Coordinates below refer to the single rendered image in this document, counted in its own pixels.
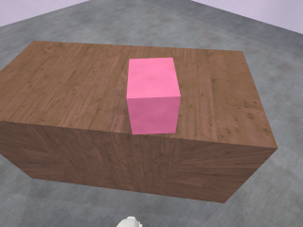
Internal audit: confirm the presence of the carton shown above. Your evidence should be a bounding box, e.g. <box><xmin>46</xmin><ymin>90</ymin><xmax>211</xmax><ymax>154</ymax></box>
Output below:
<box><xmin>126</xmin><ymin>58</ymin><xmax>181</xmax><ymax>135</ymax></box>

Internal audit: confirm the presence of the pedestal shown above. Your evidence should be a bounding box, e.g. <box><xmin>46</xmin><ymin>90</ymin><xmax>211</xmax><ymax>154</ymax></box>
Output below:
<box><xmin>0</xmin><ymin>41</ymin><xmax>278</xmax><ymax>203</ymax></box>

